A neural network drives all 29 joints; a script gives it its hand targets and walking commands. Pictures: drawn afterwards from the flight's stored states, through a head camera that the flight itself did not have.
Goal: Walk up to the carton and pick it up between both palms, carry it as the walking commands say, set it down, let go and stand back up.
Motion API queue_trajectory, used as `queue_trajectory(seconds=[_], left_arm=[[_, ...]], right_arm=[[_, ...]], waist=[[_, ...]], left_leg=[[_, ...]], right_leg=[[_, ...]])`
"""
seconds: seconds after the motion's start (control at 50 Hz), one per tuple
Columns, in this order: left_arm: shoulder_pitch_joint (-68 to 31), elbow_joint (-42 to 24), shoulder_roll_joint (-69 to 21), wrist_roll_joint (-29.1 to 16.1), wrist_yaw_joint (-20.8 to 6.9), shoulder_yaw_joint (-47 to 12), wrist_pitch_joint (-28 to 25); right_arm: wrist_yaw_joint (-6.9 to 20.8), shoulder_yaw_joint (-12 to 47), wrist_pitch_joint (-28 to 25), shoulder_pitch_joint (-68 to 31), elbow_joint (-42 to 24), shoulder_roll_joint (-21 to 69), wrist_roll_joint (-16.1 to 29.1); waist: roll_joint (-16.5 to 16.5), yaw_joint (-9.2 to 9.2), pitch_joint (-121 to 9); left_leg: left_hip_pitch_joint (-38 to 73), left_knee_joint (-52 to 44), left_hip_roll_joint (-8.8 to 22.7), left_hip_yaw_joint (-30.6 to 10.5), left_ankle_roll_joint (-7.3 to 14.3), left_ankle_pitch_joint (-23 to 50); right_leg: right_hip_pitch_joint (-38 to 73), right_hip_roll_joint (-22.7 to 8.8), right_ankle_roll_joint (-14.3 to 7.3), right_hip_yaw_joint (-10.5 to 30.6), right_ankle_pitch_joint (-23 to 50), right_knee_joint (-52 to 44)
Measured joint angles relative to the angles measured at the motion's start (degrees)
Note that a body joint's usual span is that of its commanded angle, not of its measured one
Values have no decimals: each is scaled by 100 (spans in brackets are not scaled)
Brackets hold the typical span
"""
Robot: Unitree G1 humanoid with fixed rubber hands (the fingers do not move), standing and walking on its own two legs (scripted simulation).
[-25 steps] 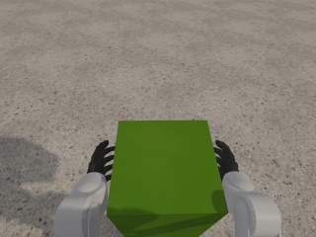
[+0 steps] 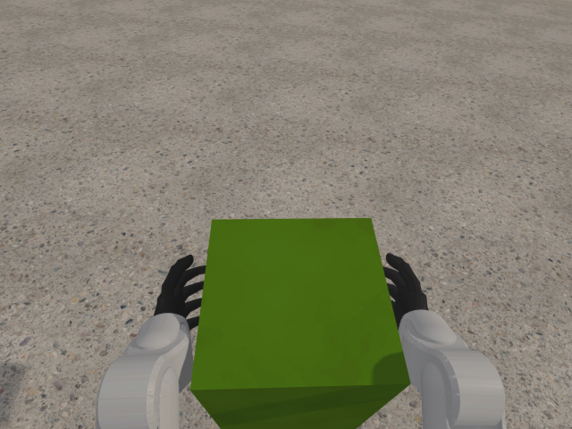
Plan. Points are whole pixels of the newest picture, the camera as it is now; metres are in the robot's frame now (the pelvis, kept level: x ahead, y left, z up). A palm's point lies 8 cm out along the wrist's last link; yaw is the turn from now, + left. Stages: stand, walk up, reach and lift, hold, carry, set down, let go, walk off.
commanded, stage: carry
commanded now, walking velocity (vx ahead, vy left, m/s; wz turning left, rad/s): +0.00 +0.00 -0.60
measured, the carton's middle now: (290, 339) +0.24 +0.00 +0.03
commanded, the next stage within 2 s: none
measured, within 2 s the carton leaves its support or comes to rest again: neither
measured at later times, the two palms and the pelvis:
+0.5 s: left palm (304, 299) +0.27 -0.01 +0.08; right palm (533, 359) +0.19 -0.28 +0.08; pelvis +0.00 -0.07 -0.01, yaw -18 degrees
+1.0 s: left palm (411, 297) +0.27 -0.16 +0.08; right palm out of the picture +0.10 -0.37 +0.09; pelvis -0.01 -0.10 -0.01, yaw -39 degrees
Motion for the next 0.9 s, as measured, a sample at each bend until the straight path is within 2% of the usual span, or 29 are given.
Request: queue_trajectory(seconds=[0.04, 0.12, 0.18, 0.22, 0.24, 0.26, 0.3, 0.34, 0.48, 0.58, 0.62, 0.64, 0.68, 0.72, 0.76, 0.82, 0.9], left_arm=[[-84, -3, 5, 16, -4, -27, 37], [-182, -141, 8, 29, 4, -42, 77], [-173, -207, 8, 7, 10, -21, 125], [-180, -209, 6, -21, 15, -32, 136], [-199, -131, 5, -25, 18, -67, 92], [-216, -26, 5, -22, 20, -91, 46], [-194, 145, 4, -33, 18, -92, -23], [-114, 137, 0, -47, 15, -67, -69], [-17, -59, -2, -56, -21, -15, -258], [-34, 89, -2, -30, -49, -13, -182], [-62, 164, 2, -13, -57, 20, -115], [-49, 195, 2, -5, -61, 29, -88], [-38, 261, 1, 7, -58, 47, -36], [-111, 331, 4, -12, -50, 44, 13], [-201, 356, 9, -37, -41, 29, 16], [-336, 298, 12, -32, -24, -3, -9], [-393, 134, 12, -6, -2, -7, -25]], right_arm=[[4, -36, 67, -54, -73, -1, -27], [15, -53, 155, -166, -242, -8, -52], [20, -16, 198, -162, -291, -8, -79], [17, -19, 216, -125, -345, -8, -91], [16, -75, 219, -144, -335, -13, -82], [16, -128, 230, -169, -295, -15, -75], [13, -165, 242, -180, -178, -13, -75], [3, -133, 207, -153, -135, -11, -51], [-23, -10, -21, -124, -216, -8, -44], [-14, -8, 9, -60, -106, -5, -94], [-5, 12, 11, -43, 2, -3, -117], [0, 14, 28, -48, 58, -2, -122], [10, 5, 54, -53, 172, -4, -108], [16, -25, 63, -26, 183, -1, -116], [16, -58, 51, -23, 124, 1, -128], [19, -117, 14, -93, 11, -3, -111], [21, -136, -11, -203, -86, -9, -65]], waist=[[24, 7, 77], [29, 51, 234], [47, 61, 274], [40, 48, 253], [135, 50, 280], [167, 45, 337], [132, 10, 473], [97, 3, 594], [-14, 106, 566], [-105, 136, 156], [-252, 121, 12], [-249, 112, -59], [-156, 149, -130], [-106, 148, -107], [-113, 122, -40], [-132, 63, 100], [-144, -8, 223]], left_leg=[[100, -2, 135, 152, -59, -55], [130, 265, 427, 466, -215, -255], [86, 596, 676, 668, -394, -482], [-56, 1026, 835, 712, -542, -692], [-257, 1412, 971, 593, -575, -717], [-512, 1894, 927, 334, -596, -963], [-990, 2714, 618, -116, -542, -1455], [-1300, 2984, 384, -311, -456, -1451], [-1589, 2292, -70, -412, -187, -982], [-1023, 1008, -293, -269, -36, -814], [-752, 373, -342, -122, 43, -84], [-729, 272, -292, -57, 70, 372], [-691, 298, -106, 116, 107, 458], [-573, 201, 46, 261, 101, 355], [-462, 85, 172, 389, 64, 360], [-358, 40, 367, 586, -7, 369], [-346, 172, 638, 867, -148, 274]], right_leg=[[-39, -280, 71, -96, 123, 96], [180, -590, 90, -314, 252, -671], [491, -612, -18, -581, 315, -1366], [845, -573, -147, -696, 875, -2088], [787, -471, -248, -728, 946, -2033], [689, -419, -342, -714, 844, -1876], [634, -393, -460, -627, 710, -1821], [675, -343, -507, -513, 786, -1979], [805, -134, -544, -70, 1135, -2431], [827, -7, -471, 219, 1217, -2560], [788, 0, -412, 361, 1201, -2502], [678, 14, -358, 347, 856, -2260], [274, -61, -241, 64, 113, -1175], [-57, -267, -153, -156, -30, -165], [-223, -480, -80, -217, 40, 348], [-231, -723, 18, -240, 139, 404], [15, -860, 42, -401, 22, -175]])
